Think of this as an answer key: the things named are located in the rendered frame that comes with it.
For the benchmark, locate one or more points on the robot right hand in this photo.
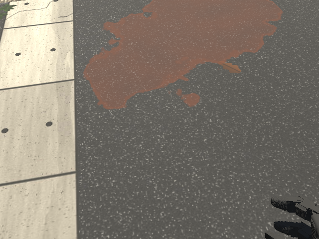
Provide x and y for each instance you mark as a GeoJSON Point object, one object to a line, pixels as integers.
{"type": "Point", "coordinates": [302, 207]}

